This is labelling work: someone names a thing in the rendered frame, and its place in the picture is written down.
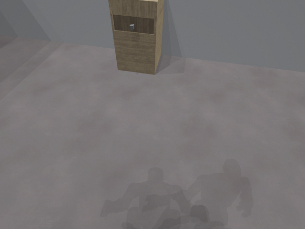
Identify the drawer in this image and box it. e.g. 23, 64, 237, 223
113, 14, 154, 34

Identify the cabinet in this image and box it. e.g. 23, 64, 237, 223
108, 0, 164, 75

